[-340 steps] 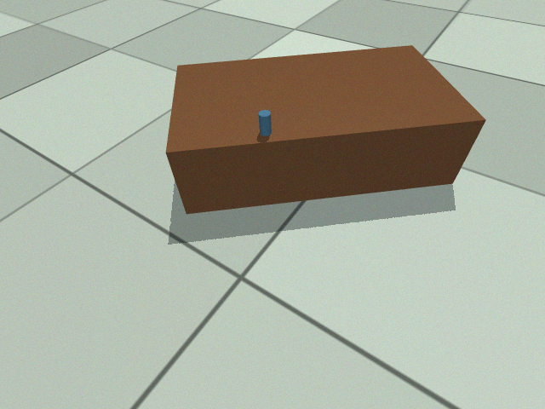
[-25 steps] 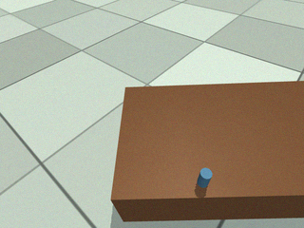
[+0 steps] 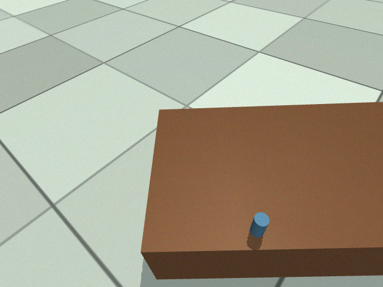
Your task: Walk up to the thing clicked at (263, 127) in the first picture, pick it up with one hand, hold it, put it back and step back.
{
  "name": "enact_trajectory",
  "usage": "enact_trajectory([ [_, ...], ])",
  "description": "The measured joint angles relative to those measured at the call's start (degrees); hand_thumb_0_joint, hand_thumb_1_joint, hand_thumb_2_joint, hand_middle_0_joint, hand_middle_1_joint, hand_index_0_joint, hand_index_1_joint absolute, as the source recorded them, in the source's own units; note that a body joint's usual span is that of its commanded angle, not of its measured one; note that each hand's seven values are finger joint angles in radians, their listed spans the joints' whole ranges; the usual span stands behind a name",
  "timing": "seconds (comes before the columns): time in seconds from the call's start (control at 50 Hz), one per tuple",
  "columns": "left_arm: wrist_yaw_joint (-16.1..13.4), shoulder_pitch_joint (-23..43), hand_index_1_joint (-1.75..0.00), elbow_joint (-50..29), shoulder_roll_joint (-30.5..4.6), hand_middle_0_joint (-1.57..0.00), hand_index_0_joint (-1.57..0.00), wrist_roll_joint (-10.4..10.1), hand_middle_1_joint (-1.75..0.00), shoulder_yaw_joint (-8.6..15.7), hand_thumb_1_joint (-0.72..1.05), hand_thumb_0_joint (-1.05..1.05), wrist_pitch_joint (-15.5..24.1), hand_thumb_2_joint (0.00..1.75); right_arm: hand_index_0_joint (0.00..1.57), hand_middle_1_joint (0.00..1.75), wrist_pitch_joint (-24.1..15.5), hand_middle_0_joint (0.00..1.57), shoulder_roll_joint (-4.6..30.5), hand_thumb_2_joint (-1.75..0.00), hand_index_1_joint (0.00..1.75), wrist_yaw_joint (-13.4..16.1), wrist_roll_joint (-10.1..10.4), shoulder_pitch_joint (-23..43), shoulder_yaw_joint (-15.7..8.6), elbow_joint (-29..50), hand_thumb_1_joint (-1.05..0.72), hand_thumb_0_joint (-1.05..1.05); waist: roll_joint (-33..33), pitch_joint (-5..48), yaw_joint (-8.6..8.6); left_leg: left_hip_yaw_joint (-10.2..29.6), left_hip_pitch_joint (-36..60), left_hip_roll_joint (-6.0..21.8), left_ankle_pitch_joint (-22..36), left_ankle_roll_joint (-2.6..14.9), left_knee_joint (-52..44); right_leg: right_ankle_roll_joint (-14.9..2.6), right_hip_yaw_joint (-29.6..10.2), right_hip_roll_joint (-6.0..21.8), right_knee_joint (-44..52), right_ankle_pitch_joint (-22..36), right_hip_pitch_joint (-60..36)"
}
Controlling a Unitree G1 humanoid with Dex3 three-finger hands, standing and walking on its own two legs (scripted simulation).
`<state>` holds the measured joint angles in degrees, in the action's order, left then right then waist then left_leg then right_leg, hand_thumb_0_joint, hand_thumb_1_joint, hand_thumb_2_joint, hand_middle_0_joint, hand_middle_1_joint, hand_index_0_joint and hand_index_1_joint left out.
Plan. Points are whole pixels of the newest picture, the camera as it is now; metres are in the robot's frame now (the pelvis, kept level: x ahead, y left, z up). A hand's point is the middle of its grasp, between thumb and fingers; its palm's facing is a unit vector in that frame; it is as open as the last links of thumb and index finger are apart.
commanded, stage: stand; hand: right
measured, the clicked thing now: (259, 225) +0.40 -0.20 -0.34
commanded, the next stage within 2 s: go down in 0.18 s
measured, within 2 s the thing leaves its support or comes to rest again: neither
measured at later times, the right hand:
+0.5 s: hand out of the picture +0.14 -0.25 -0.16, palm faces +0.05 +0.95 -0.32, open 10.5 cm
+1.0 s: hand out of the picture +0.14 -0.27 -0.15, palm faces +0.05 +0.95 -0.32, open 17.2 cm
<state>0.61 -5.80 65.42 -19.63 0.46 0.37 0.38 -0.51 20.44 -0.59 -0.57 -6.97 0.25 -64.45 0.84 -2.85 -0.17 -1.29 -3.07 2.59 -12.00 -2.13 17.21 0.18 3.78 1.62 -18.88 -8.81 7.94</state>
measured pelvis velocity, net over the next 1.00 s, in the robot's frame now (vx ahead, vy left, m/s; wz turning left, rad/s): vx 0.00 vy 0.00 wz -0.03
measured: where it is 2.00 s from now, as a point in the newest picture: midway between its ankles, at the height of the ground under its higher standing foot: outside the picture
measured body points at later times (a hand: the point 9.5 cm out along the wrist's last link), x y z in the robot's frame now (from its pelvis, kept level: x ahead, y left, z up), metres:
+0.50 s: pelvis -0.01 +0.01 -0.01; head +0.04 +0.00 +0.43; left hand +0.09 +0.28 -0.13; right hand +0.14 -0.30 -0.13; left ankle -0.03 +0.14 -0.75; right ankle +0.02 -0.12 -0.75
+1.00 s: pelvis +0.00 +0.00 -0.03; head +0.05 -0.01 +0.42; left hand +0.15 +0.26 -0.13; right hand +0.14 -0.32 -0.13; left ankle -0.03 +0.14 -0.75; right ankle +0.02 -0.12 -0.75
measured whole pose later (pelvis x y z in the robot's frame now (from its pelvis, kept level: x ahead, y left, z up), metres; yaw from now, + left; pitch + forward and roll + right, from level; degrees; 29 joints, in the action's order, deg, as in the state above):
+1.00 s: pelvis +0.00 +0.00 -0.03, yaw -2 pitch +7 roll +1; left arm -5.3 -13.2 38.6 -14.6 -1.0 0.6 6.3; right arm 14.1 21.0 -7.3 -4.5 -8.9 -11.9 -35.5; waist -0.2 1.8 -0.8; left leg -3.1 -23.2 1.9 -22.8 -1.5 39.1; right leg 0.5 0.9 3.0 -41.9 -19.4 29.6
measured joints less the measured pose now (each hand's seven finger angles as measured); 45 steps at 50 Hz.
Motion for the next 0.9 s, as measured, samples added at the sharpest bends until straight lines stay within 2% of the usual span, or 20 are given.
enact_trajectory([
  [0.3,-0.1,-0.1,-0.30,-0.1,0.0,-0.21,-0.20,0.0,-0.30,0.0,0.90,0.00,0.1,0.89,0.20,0.30,0.1,0.20,0.0,-0.90,0.30,0.0,0.0,-0.1,-0.1,0.2,-0.90,0.00,-0.1,0.0,0.09,0.0,0.1,0.0,-0.3,0.09,0.2,0.11,0.0,0.0,0.1,-0.1,-0.2],
  [0.34,-1.0,-2.2,-0.30,-5.3,0.2,-0.21,-0.20,-1.5,-0.30,0.3,0.90,0.00,0.5,0.89,0.18,0.28,-0.2,0.18,-0.6,-0.88,0.28,0.4,0.7,0.2,-1.5,3.1,-0.88,0.00,-0.4,0.0,0.09,-0.5,-2.2,0.0,-1.1,0.18,2.3,0.01,-0.5,0.0,-2.0,-0.8,2.2],
  [0.38,-1.8,-3.6,-0.30,-10.0,0.8,-0.21,-0.20,-2.5,-0.31,0.6,0.91,0.00,1.6,0.90,0.16,0.24,-1.0,0.16,-1.4,-0.83,0.24,0.4,0.4,3.2,-3.1,4.0,-0.84,0.00,-0.6,-1.0,0.22,-1.0,-4.9,0.1,-2.1,0.29,5.1,-0.02,-1.2,0.0,-4.5,-1.4,5.1],
  [0.46,-2.6,-4.7,-0.30,-15.8,3.2,-0.21,-0.21,-2.4,-0.31,1.3,0.91,0.00,1.7,0.90,0.11,0.16,0.3,0.11,-1.3,-0.66,0.16,-1.1,-2.7,9.5,-7.8,2.8,-0.66,0.00,-0.3,-0.3,-0.13,-1.2,-10.9,-0.2,-3.7,0.63,9.8,0.20,-1.7,0.5,-8.8,-2.5,11.1],
  [0.54,-3.0,-6.7,-0.29,-19.8,5.3,-0.21,-0.21,-2.1,-0.30,1.0,0.91,0.00,1.5,0.89,0.09,0.10,3.0,0.09,-0.2,-0.45,0.10,-2.7,-5.0,9.4,-10.8,6.9,-0.44,0.00,-0.1,1.0,-0.54,-0.9,-12.8,-0.7,-4.4,0.89,11.3,0.44,-1.5,1.0,-10.7,-3.6,13.0],
  [0.7,-3.7,-8.5,-0.29,-25.1,5.9,-0.20,-0.20,-2.4,-0.30,0.0,0.90,0.01,2.1,0.88,0.07,0.06,10.2,0.07,1.2,-0.19,0.06,-5.7,-3.9,4.4,-11.6,15.2,0.02,0.00,-1.2,2.4,-1.31,-1.0,-14.0,-0.9,-5.8,0.79,13.1,0.31,-1.6,1.3,-13.6,-5.5,14.7],
  [0.78,-4.2,-7.9,-0.29,-26.1,5.4,-0.20,-0.20,-2.0,-0.30,0.2,0.90,0.01,3.4,0.88,0.06,0.05,11.6,0.06,0.9,-0.13,0.05,-7.2,-3.9,2.5,-11.6,18.6,0.22,0.00,-1.4,2.4,-1.06,-1.1,-15.8,-0.6,-7.0,0.61,15.4,0.16,-1.8,1.1,-15.8,-6.6,16.7],
  [0.9,-4.9,-7.6,-0.29,-26.3,5.0,-0.20,-0.20,-1.3,-0.30,0.6,0.90,0.01,5.2,0.89,0.05,0.06,12.4,0.05,0.3,-0.09,0.06,-7.0,-4.5,0.4,-12.0,24.0,0.41,-0.01,-1.0,3.5,-0.37,-1.4,-18.9,-0.5,-9.3,0.57,19.6,0.20,-2.4,1.2,-20.3,-8.9,20.1],
])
